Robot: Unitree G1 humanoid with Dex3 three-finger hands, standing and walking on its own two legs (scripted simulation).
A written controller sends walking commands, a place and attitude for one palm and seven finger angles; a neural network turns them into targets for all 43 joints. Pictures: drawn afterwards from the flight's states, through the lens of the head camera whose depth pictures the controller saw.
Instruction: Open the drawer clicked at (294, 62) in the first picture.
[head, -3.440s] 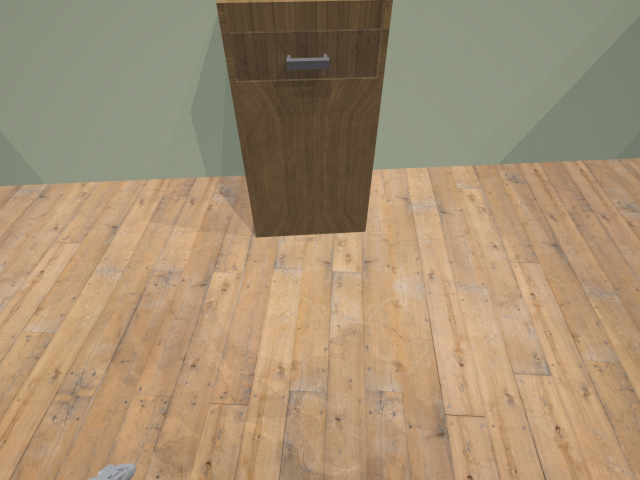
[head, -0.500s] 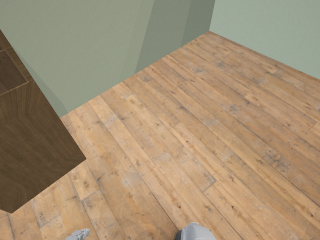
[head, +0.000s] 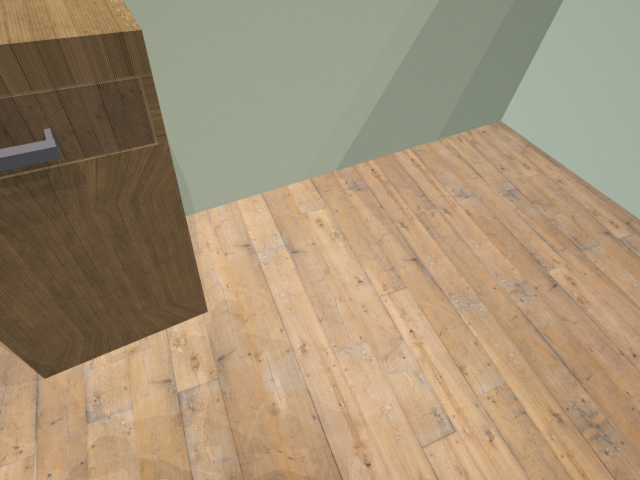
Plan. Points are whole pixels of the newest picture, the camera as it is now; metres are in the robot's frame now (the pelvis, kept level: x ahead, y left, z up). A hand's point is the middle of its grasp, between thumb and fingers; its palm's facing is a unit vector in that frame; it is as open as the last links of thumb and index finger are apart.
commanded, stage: turn to face it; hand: left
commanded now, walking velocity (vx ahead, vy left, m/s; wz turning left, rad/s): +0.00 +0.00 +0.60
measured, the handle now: (12, 149) +0.58 +0.54 +0.03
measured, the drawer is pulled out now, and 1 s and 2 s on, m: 0.00 0.00 0.00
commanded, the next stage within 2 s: take the last steps up to it in 0.82 s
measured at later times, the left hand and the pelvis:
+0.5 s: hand out of the picture +0.06 +0.20 -0.13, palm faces +0.28 -0.93 -0.26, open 7.4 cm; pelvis +0.00 -0.03 +0.02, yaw +15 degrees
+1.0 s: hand out of the picture -0.11 +0.12 -0.15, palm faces +0.54 -0.81 -0.25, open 7.4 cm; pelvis -0.01 -0.04 +0.01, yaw +30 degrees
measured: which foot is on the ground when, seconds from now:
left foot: down 0.00-0.54, up 0.56-1.00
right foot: up 0.00-0.52, down 0.54-1.00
